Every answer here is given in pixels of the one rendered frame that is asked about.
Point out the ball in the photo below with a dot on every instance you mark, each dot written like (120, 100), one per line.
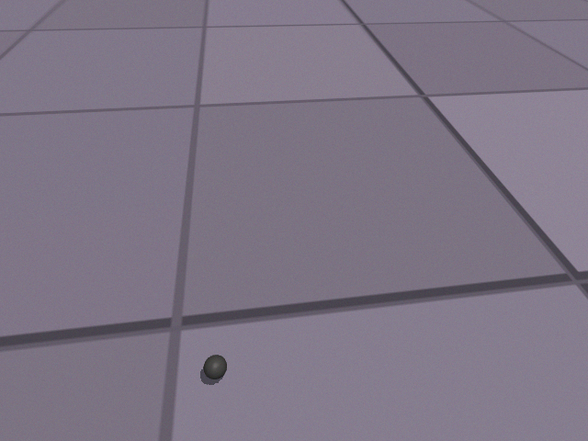
(215, 367)

